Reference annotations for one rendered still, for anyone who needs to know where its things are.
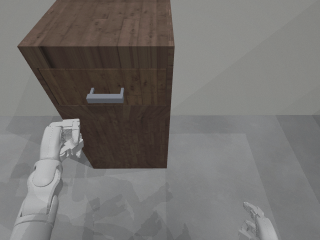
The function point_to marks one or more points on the robot right hand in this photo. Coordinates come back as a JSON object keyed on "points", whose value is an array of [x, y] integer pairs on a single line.
{"points": [[261, 230]]}

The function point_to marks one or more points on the robot left hand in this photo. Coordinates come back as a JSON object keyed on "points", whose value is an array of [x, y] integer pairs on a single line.
{"points": [[53, 140]]}

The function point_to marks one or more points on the cabinet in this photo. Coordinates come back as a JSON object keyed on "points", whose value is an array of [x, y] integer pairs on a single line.
{"points": [[110, 34]]}

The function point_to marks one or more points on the handle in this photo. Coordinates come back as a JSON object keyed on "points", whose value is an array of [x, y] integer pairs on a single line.
{"points": [[105, 98]]}

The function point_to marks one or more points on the drawer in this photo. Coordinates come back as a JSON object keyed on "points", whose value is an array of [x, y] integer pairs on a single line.
{"points": [[142, 86]]}

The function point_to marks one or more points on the left robot forearm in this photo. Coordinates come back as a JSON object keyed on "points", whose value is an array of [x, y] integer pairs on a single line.
{"points": [[37, 214]]}

